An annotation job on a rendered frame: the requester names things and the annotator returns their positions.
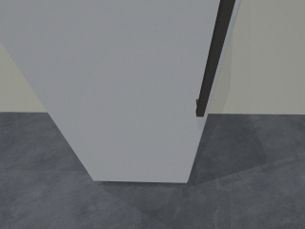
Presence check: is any fridge door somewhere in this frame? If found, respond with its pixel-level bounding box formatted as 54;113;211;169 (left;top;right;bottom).
0;0;240;183

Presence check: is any handle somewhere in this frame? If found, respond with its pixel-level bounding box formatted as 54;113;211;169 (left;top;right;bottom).
195;0;235;117

